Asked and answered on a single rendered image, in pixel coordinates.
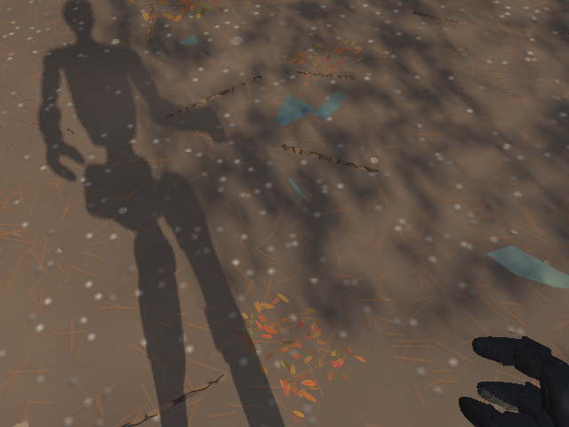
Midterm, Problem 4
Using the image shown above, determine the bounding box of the right robot hand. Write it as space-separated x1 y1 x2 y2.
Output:
459 336 569 427

